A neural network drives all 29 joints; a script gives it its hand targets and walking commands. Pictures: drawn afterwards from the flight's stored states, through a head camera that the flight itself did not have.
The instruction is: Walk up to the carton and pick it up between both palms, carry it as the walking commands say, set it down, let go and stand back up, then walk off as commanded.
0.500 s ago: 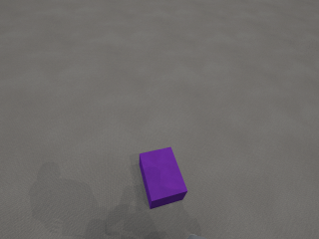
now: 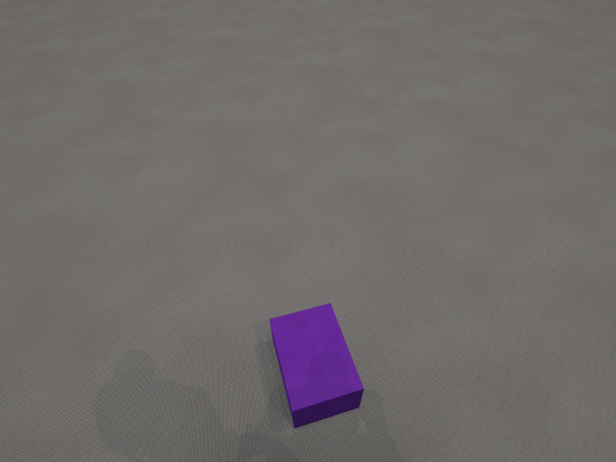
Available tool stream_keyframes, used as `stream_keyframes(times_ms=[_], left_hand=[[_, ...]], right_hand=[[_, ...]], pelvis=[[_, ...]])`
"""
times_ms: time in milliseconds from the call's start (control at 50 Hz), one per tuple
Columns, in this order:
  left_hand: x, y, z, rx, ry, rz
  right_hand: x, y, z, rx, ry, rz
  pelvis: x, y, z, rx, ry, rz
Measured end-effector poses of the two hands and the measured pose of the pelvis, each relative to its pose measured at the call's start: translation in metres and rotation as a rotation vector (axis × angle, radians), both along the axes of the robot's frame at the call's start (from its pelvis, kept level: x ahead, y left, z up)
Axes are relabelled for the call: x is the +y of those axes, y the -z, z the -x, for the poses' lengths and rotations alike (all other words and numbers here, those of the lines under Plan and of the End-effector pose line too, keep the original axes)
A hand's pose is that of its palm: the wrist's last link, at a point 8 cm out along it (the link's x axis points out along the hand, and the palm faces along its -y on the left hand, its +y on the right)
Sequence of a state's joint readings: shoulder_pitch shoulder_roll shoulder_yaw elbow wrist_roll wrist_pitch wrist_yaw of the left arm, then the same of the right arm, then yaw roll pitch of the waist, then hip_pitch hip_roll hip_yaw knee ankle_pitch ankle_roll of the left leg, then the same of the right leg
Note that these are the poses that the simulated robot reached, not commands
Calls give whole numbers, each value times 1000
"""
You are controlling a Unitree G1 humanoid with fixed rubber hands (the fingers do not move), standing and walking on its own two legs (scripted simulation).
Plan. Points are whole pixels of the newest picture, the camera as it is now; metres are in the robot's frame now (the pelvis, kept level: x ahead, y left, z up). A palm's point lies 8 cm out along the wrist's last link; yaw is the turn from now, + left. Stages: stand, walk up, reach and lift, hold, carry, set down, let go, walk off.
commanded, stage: walk up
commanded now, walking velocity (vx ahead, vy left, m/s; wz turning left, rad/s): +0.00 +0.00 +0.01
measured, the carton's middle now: (313, 362) +0.58 +0.02 -0.70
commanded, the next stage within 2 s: stand in 1.76 s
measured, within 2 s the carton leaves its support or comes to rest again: neither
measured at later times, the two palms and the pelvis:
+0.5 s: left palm out of the picture +0.03 +0.15 -0.14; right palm out of the picture +0.12 -0.36 -0.13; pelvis +0.08 -0.09 +0.00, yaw +10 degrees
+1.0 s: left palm out of the picture +0.15 +0.16 -0.15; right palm (504, 375) +0.31 -0.30 -0.13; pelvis +0.18 -0.07 +0.00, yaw +12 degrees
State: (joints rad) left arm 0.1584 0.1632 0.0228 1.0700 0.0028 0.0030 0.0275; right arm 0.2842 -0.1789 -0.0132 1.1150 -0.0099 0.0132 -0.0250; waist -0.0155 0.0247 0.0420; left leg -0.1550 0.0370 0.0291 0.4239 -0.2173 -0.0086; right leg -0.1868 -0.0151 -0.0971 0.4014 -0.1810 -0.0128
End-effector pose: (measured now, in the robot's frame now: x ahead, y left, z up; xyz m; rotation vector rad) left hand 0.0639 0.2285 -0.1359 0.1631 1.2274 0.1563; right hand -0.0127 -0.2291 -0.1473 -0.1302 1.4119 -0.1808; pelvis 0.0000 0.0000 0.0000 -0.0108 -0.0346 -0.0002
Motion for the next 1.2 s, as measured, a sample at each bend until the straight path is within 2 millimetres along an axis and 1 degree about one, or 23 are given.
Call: stream_keyframes(times_ms=[80, 120, 180, 240, 300, 360, 400, 420, 460, 500, 600, 660, 720, 780, 800, 840, 900, 960, 1040, 1080, 1120, 1160, 1200], left_hand=[[1, 5, 19, 42, -20, 17], [6, 6, 28, 64, -29, 22], [13, 3, 28, 62, -46, 9], [12, -3, 21, 31, -57, 1], [-1, -5, 11, 25, -60, -3], [-22, -3, 2, 23, -74, -18], [-36, 4, 2, 20, -102, -40], [-44, 6, 6, 31, -122, -42], [-61, 4, 18, 70, -156, -33], [-76, 0, 29, 110, -192, -21], [-109, -3, 49, 207, -279, 9], [-123, -1, 57, 275, -321, 31], [-125, 3, 58, 325, -359, 43], [-115, 15, 47, 341, -376, 46], [-109, 18, 38, 333, -375, 44], [-97, 20, 15, 302, -366, 38], [-84, 19, -24, 250, -322, 37], [-76, 16, -60, 201, -275, 36], [-63, 9, -98, 121, -249, -12], [-58, 5, -110, 94, -239, -47], [-55, 1, -116, 75, -233, -83], [-53, -1, -118, 52, -233, -120], [-53, -3, -113, 37, -232, -150]], right_hand=[[4, -7, 0, -5, -7, 8], [-3, -11, 3, 4, -2, 38], [-28, -25, 16, 65, -1, 104], [-58, -38, 23, 118, -18, 146], [-87, -42, 15, 142, -43, 164], [-115, -34, -7, 140, -67, 161], [-132, -21, -30, 125, -104, 147], [-136, -16, -46, 109, -128, 139], [-137, -13, -85, 53, -169, 111], [-132, -13, -131, -20, -208, 77], [-102, -15, -243, -187, -310, 9], [-78, -17, -301, -262, -350, -9], [-56, -20, -343, -306, -379, -19], [-43, -17, -370, -331, -388, -7], [-42, -17, -373, -330, -385, 3], [-45, -17, -369, -312, -365, 20], [-53, -19, -350, -252, -335, 46], [-60, -19, -331, -204, -298, 54], [-76, -14, -305, -131, -259, 61], [-86, -10, -294, -100, -246, 59], [-96, -3, -285, -78, -234, 53], [-107, 7, -278, -64, -228, 43], [-116, 15, -275, -60, -236, 39]], pelvis=[[1, -2, 0, -2, -1, -11], [-1, -3, -1, 10, -19, -5], [-11, -7, -5, 41, -62, 19], [-23, -10, -12, 58, -97, 43], [-39, -10, -22, 63, -119, 49], [-60, -3, -37, 59, -135, 34], [-76, 7, -48, 51, -143, 10], [-81, 9, -52, 43, -149, 15], [-89, 6, -64, 34, -161, 11], [-94, 1, -77, 33, -171, 4], [-100, -2, -110, 38, -186, -1], [-98, 0, -125, 38, -190, 1], [-93, 4, -140, 41, -199, -1], [-83, 12, -156, 40, -209, -1], [-81, 14, -159, 39, -213, -9], [-77, 12, -165, 39, -215, -14], [-73, 5, -172, 38, -215, -7], [-73, 1, -177, 37, -213, -1], [-78, -1, -175, 39, -217, 6], [-82, 1, -174, 38, -218, 2], [-88, 4, -172, 36, -218, -9], [-95, 10, -171, 35, -218, -26], [-100, 15, -167, 32, -216, -31]])
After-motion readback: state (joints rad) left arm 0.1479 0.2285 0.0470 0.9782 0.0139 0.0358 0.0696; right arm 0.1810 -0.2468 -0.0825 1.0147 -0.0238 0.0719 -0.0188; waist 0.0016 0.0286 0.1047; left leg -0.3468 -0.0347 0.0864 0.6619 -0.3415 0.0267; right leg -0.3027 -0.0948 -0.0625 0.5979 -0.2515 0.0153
